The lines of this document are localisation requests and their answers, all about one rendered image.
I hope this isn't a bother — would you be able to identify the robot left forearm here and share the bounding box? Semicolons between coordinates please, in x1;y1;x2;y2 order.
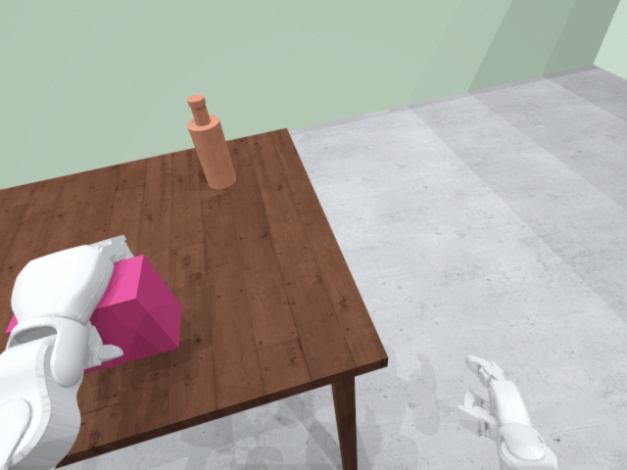
0;316;89;470

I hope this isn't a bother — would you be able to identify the sponge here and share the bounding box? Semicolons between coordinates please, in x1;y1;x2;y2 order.
6;255;181;374

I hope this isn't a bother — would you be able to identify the table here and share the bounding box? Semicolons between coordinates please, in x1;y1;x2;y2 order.
0;128;388;470

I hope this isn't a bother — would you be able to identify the right robot hand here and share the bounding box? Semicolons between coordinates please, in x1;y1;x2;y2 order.
458;355;533;443

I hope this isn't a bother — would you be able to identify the robot right forearm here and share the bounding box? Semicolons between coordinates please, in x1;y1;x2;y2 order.
497;423;557;470

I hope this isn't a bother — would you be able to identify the left robot hand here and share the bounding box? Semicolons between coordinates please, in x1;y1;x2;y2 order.
11;235;134;369

